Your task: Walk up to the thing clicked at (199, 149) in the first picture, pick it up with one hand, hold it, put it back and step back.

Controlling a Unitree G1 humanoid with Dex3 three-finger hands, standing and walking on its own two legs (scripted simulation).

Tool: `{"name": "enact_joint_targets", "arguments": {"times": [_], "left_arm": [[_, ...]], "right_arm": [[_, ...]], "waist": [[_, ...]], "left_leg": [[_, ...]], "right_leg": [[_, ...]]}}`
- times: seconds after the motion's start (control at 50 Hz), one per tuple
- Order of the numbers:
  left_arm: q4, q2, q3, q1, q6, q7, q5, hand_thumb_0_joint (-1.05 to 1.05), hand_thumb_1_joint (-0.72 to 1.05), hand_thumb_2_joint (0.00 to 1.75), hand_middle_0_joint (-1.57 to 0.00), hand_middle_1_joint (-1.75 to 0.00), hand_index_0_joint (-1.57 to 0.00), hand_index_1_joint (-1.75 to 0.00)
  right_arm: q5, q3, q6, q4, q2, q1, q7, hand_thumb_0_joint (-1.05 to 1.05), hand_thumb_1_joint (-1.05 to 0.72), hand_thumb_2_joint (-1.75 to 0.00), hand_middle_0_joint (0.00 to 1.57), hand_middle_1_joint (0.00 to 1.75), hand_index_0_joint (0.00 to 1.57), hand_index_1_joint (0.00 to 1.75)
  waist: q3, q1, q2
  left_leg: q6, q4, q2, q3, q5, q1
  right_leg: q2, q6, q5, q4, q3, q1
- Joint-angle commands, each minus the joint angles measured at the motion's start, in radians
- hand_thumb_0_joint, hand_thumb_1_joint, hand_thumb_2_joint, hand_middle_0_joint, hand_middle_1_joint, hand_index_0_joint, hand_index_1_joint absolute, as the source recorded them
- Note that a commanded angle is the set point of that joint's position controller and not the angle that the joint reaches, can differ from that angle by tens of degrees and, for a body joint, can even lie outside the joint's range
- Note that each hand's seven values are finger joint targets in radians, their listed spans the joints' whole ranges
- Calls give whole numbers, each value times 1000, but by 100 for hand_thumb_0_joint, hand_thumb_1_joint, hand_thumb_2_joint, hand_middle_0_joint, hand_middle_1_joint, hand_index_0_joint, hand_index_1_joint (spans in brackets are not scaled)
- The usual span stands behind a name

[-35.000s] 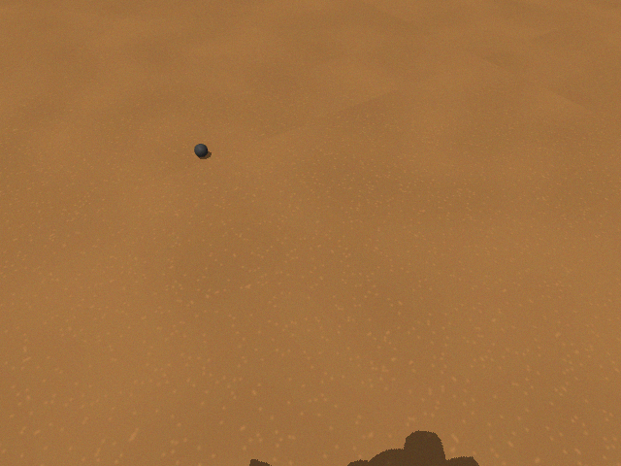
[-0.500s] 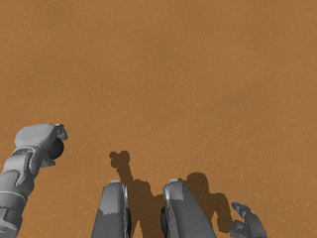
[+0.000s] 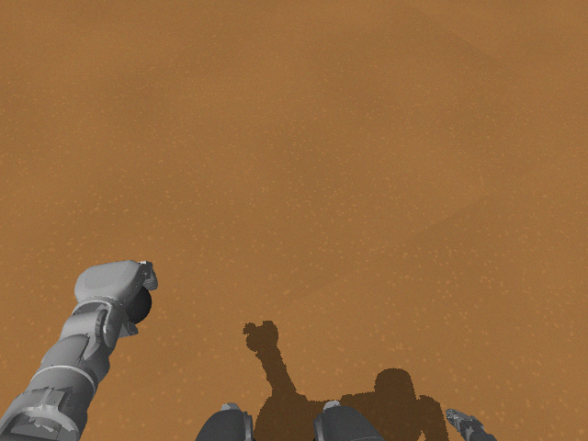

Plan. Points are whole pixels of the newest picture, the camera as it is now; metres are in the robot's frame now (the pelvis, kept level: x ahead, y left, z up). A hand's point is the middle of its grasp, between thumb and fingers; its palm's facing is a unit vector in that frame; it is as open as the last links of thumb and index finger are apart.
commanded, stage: lift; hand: left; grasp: from above
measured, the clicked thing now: (129, 303) +0.35 +0.24 -0.10
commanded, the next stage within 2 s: hold in 0.16 s
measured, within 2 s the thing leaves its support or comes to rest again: neither
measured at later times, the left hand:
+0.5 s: hand (117, 285) +0.34 +0.23 -0.02, palm faces -0.44 -0.07 -0.89, open 8.7 cm
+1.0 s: hand (117, 283) +0.33 +0.22 +0.01, palm faces -0.45 -0.06 -0.89, open 8.7 cm
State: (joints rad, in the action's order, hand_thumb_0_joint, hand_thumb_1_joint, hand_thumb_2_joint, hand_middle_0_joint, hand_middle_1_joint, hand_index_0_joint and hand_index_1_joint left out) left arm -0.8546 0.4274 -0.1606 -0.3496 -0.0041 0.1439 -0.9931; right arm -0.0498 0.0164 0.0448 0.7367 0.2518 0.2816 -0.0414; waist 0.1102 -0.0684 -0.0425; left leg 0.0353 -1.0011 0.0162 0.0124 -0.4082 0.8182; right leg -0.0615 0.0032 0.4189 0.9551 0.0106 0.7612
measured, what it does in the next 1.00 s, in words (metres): rises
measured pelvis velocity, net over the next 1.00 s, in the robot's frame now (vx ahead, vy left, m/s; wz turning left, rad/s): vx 0.03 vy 0.00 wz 0.00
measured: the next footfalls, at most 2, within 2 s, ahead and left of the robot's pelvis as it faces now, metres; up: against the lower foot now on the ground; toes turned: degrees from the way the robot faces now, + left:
none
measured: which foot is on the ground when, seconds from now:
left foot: down 0.00-1.00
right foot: down 0.00-1.00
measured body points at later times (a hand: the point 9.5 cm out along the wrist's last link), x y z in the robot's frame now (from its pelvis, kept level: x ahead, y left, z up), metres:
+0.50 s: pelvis +0.03 +0.00 +0.04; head +0.06 -0.01 +0.49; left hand +0.36 +0.23 +0.03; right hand +0.13 -0.27 -0.08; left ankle +0.05 +0.09 -0.68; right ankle +0.03 -0.12 -0.68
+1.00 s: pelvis +0.03 +0.00 +0.05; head +0.05 -0.02 +0.50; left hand +0.35 +0.22 +0.06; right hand +0.15 -0.27 -0.06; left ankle +0.05 +0.09 -0.68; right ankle +0.03 -0.12 -0.68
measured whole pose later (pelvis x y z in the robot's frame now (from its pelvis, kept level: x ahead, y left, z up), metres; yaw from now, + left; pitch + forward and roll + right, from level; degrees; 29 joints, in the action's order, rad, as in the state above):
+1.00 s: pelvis +0.03 +0.00 +0.05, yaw +0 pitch +4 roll -1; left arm -0.72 0.39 -0.23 -0.28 0.03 0.02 -0.97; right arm -0.07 0.03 -0.03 0.69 0.26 0.25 -0.05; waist 0.04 -0.02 -0.05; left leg 0.03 -0.58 -0.01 0.04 -0.27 0.37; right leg -0.04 0.01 0.29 0.56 0.05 0.33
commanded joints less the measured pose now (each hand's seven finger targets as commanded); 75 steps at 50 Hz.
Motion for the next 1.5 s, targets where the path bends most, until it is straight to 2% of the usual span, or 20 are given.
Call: {"name": "enact_joint_targets", "arguments": {"times": [0.0, 0.08, 0.14, 0.2, 0.26, 0.38, 0.44, 0.48, 0.56, 0.72, 0.8, 0.88, 0.9, 1.04, 1.06, 1.12, 1.14, 1.2, 1.4, 1.48], "left_arm": [[151, 211, 72, -281, 21, 32, 9, 0, 63, 66, -92, -80, -97, -74], [185, 197, 61, -284, 28, 13, 27, 0, 65, 62, -93, -77, -99, -71], [204, 206, 62, -302, 29, 2, 24, 0, 66, 62, -94, -78, -100, -71], [242, 204, 60, -326, 21, 0, 24, 0, 65, 62, -93, -79, -99, -72], [228, 216, 72, -312, 18, 6, 14, 0, 62, 58, -89, -77, -96, -70], [235, 193, 48, -324, 21, -3, 9, 0, 64, 61, -92, -76, -98, -70], [231, 190, 47, -306, 24, -16, 17, 0, 64, 62, -91, -77, -98, -70], [232, 173, 36, -280, 26, -27, 17, 0, 67, 61, -93, -76, -100, -70], [283, 196, 41, -293, 22, -56, 15, 0, 69, 59, -94, -75, -101, -68], [304, 191, 50, -283, 20, -60, 8, 0, 69, 61, -94, -76, -101, -69], [327, 183, 35, -304, 24, -70, 14, 0, 72, 63, -97, -77, -103, -70], [336, 180, 41, -277, 28, -79, 18, 0, 72, 67, -97, -79, -103, -72], [326, 172, 33, -276, 29, -84, 14, 0, 72, 67, -97, -78, -103, -72], [355, 188, 43, -270, 26, -99, 20, 0, 70, 66, -94, -81, -101, -74], [371, 174, 31, -266, 24, -101, 25, 0, 69, 67, -94, -81, -100, -74], [374, 189, 48, -271, 24, -98, 18, 0, 69, 65, -92, -82, -99, -74], [378, 171, 32, -262, 24, -100, 18, 0, 68, 66, -93, -81, -100, -74], [401, 187, 41, -275, 22, -105, 20, 0, 67, 69, -92, -82, -99, -76], [397, 172, 36, -225, 31, -113, 27, 0, 67, 69, -92, -82, -99, -75], [434, 181, 35, -231, 29, -129, 27, 0, 65, 68, -91, -80, -97, -74]], "right_arm": [[3, 55, 32, -93, 148, 28, -11, 0, -91, -90, 20, 30, 20, 30], [1, 60, 27, -103, 148, 22, -11, 0, -90, -90, 20, 30, 20, 30], [0, 58, 25, -97, 146, 23, -15, 0, -90, -90, 20, 30, 20, 30], [2, 62, 24, -96, 147, 17, -18, 0, -90, -90, 20, 30, 20, 30], [1, 60, 19, -100, 150, 7, -20, 0, -90, -90, 20, 30, 20, 30], [-5, 63, 12, -102, 151, -2, -18, 0, -90, -90, 20, 30, 20, 30], [-5, 66, 9, -108, 154, -14, -16, 0, -90, -89, 20, 30, 20, 30], [-7, 66, 6, -112, 151, -22, -15, 0, -89, -89, 20, 30, 20, 30], [-10, 67, 1, -119, 155, -23, -14, 0, -89, -90, 20, 30, 20, 30], [-14, 67, -12, -143, 159, -43, -13, 0, -89, -89, 20, 30, 20, 30], [-14, 63, -18, -152, 155, -55, -13, 0, -90, -90, 20, 30, 20, 30], [-17, 61, -27, -162, 151, -72, -13, 0, -90, -90, 20, 30, 20, 30], [-17, 60, -28, -162, 149, -76, -15, 0, -90, -90, 20, 30, 20, 30], [-21, 54, -36, -174, 147, -92, -20, 0, -90, -90, 20, 30, 20, 30], [-22, 51, -36, -181, 147, -102, -19, 0, -90, -90, 20, 30, 20, 30], [-21, 50, -37, -179, 144, -108, -21, 0, -90, -90, 20, 30, 20, 30], [-22, 50, -37, -182, 143, -113, -20, 0, -90, -90, 20, 30, 20, 30], [-23, 52, -39, -176, 147, -110, -24, 0, -90, -90, 20, 30, 20, 30], [-27, 44, -49, -189, 138, -150, -25, 0, -90, -90, 20, 30, 20, 30], [-29, 44, -53, -196, 140, -161, -26, 0, -90, -90, 20, 30, 20, 30]], "waist": [[278, 15, -11], [274, 16, -21], [282, 6, -11], [297, 13, -41], [262, 23, -27], [245, 15, 4], [239, 32, -14], [228, 29, -3], [253, 32, -9], [217, 46, -2], [206, 40, 2], [196, 58, 2], [191, 48, 15], [157, 57, 14], [155, 57, 14], [154, 66, 12], [163, 59, 20], [191, 56, 22], [132, 74, 37], [147, 73, 22]], "left_leg": [[-19, 214, -20, -24, 197, -304], [-20, 262, -23, -14, 216, -356], [-17, 278, -24, -17, 267, -389], [-23, 305, -19, -18, 310, -460], [-22, 331, -24, -17, 305, -463], [-16, 363, -30, -10, 331, -493], [-22, 387, -29, -13, 337, -515], [-18, 391, -28, -11, 357, -526], [-16, 401, -25, -11, 420, -566], [-15, 442, -25, -8, 424, -597], [-11, 459, -27, -2, 407, -605], [-11, 483, -31, 1, 387, -609], [-8, 482, -30, 2, 385, -615], [-9, 522, -28, 0, 349, -621], [-10, 530, -29, -1, 333, -629], [-10, 537, -31, 0, 316, -626], [-8, 536, -31, 2, 333, -642], [-6, 532, -29, 4, 383, -668], [-5, 565, -33, 6, 339, -660], [-5, 570, -33, 7, 354, -683]], "right_leg": [[-13, 23, -198, -207, 9, -164], [-11, 22, -214, -257, 15, -220], [-9, 17, -263, -279, 22, -261], [-8, 22, -280, -296, 14, -269], [-5, 22, -278, -325, 18, -292], [-2, 16, -315, -363, 27, -337], [-2, 20, -306, -375, 23, -358], [-3, 19, -324, -383, 26, -361], [-5, 20, -368, -389, 22, -393], [-3, 20, -378, -425, 26, -423], [3, 16, -377, -447, 31, -446], [7, 16, -363, -465, 34, -470], [7, 12, -368, -470, 36, -461], [10, 16, -331, -500, 35, -478], [10, 18, -313, -506, 35, -485], [13, 17, -298, -516, 39, -495], [14, 16, -317, -514, 39, -498], [13, 13, -362, -512, 37, -511], [21, 10, -322, -548, 36, -528], [22, 11, -336, -552, 38, -541]]}}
